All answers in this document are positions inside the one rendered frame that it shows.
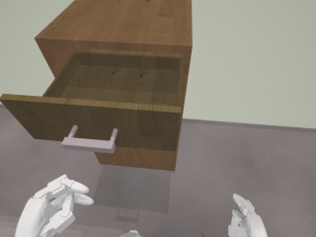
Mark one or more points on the right robot hand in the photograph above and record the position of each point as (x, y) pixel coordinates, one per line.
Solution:
(250, 226)

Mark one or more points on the cabinet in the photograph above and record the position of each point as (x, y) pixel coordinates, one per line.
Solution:
(132, 27)

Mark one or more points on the left robot hand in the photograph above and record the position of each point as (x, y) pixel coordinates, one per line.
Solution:
(39, 211)

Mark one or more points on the drawer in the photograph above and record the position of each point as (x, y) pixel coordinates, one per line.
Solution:
(139, 95)

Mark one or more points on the handle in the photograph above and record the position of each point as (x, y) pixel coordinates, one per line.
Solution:
(91, 145)

